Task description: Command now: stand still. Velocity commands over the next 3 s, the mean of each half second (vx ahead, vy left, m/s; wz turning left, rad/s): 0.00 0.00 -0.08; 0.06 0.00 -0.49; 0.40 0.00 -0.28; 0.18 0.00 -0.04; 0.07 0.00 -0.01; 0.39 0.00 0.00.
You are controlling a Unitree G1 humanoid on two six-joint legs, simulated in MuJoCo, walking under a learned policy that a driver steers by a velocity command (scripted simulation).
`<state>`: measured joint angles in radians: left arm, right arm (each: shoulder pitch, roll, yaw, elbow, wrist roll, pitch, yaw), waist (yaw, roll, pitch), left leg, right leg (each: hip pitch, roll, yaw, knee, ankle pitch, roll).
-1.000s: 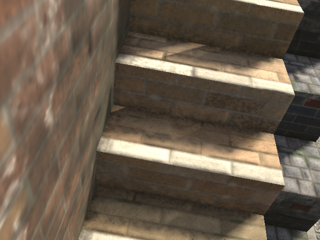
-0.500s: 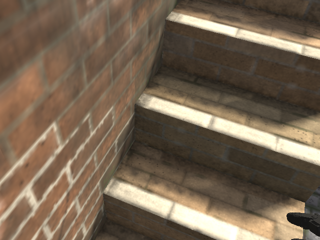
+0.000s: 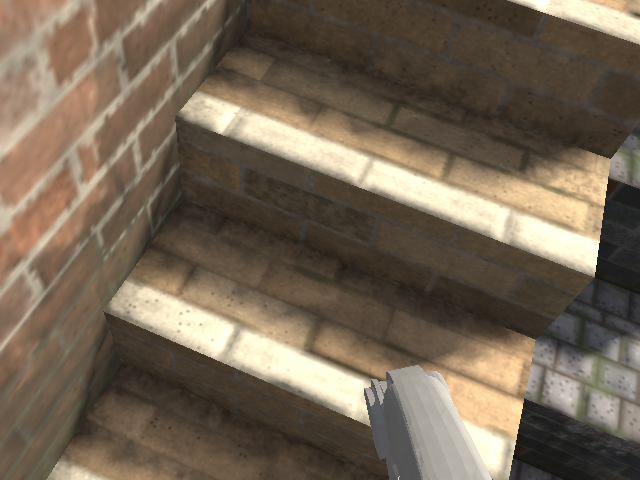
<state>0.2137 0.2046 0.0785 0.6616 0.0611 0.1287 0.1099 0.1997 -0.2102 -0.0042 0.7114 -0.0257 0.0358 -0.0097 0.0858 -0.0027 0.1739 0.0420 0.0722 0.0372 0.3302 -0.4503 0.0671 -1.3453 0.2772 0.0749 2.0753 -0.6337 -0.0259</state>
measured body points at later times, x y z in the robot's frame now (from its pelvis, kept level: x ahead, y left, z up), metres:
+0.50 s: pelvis -0.40 +0.12 -0.21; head -0.43 +0.14 +0.24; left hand -0.06 +0.31 -0.11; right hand -0.46 -0.21 -0.31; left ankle -0.52 +0.18 -0.97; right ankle -0.26 -0.03 -0.73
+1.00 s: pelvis -0.86 +0.26 -0.54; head -0.90 +0.34 -0.10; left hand -0.48 +0.34 -0.50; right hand -0.97 -0.01 -0.62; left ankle -0.91 +0.35 -1.21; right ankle -0.66 +0.08 -1.15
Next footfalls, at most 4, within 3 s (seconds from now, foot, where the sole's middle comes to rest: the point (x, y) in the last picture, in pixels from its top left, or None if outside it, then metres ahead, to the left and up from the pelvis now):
0.22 right None -0.10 -0.03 -0.78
0.56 left None -0.57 0.20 -1.18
0.72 right None -0.52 0.07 -1.19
1.16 left None -0.90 0.37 -1.57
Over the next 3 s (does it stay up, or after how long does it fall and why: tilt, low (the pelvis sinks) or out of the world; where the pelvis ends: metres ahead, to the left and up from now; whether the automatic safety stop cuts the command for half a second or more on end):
stays up -2.42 0.90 -2.01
